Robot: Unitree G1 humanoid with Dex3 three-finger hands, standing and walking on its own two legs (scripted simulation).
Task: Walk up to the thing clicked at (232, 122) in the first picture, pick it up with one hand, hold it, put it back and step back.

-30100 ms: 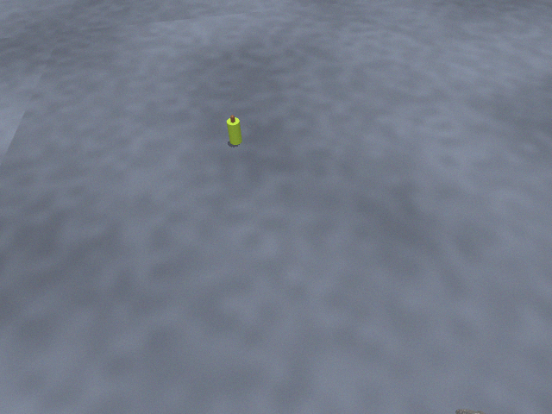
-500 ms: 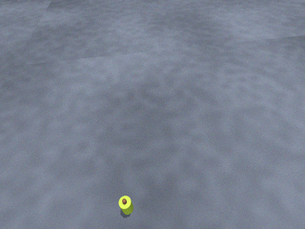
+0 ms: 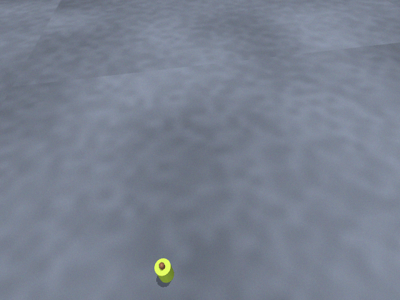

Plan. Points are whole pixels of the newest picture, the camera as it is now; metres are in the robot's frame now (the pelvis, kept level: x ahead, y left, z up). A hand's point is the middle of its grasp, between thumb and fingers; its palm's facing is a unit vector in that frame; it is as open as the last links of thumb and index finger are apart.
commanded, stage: stand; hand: left
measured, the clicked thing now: (164, 269) +0.33 +0.20 -0.69
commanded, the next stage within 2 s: step back in 0.72 s
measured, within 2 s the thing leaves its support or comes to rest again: neither
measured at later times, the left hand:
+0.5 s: hand out of the picture +0.08 +0.25 -0.16, palm faces -0.02 -0.94 -0.34, open 7.4 cm
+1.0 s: hand out of the picture +0.08 +0.26 -0.17, palm faces -0.04 -0.91 -0.41, open 7.4 cm
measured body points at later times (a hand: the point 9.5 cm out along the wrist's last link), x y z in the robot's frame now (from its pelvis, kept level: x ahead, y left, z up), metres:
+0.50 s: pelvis +0.01 +0.00 +0.00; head +0.02 +0.00 +0.45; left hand +0.08 +0.30 -0.13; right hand +0.08 -0.30 -0.14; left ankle +0.02 +0.12 -0.75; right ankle +0.01 -0.14 -0.75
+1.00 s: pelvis -0.03 -0.01 -0.02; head +0.04 -0.02 +0.42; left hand +0.08 +0.31 -0.14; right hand +0.08 -0.33 -0.15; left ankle +0.02 +0.12 -0.75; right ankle +0.01 -0.14 -0.75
